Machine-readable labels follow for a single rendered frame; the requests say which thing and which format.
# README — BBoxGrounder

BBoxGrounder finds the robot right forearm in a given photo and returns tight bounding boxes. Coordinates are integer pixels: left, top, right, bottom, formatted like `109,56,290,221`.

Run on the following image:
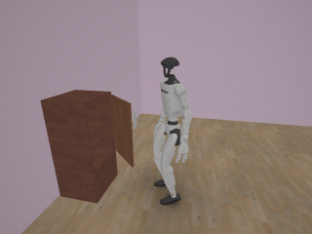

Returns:
158,106,167,124

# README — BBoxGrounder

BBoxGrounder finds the right robot shin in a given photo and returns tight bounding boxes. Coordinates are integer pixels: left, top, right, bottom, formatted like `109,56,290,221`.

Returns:
153,158,163,174

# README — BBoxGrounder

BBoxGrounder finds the robot left foot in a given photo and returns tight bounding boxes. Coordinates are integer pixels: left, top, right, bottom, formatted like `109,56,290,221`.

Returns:
160,193,181,206

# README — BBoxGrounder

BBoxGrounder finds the left robot upper arm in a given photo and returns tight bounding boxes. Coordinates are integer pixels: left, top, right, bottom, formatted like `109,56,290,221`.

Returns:
173,84,192,118

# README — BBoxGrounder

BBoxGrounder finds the cupboard door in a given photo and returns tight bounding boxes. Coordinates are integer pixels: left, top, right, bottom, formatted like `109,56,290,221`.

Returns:
110,95,135,168

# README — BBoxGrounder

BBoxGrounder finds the robot right hand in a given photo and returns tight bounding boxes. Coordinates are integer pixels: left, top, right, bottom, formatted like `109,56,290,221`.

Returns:
153,123,161,137

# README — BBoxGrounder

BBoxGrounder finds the robot left hand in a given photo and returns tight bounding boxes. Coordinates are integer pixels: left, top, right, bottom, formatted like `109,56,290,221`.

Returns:
175,142,189,163

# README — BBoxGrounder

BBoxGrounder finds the handle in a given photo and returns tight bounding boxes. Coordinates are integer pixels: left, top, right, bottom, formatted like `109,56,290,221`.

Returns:
132,111,137,129

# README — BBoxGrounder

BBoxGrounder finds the robot left forearm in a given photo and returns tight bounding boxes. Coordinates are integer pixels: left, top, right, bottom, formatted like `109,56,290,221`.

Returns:
179,110,192,143

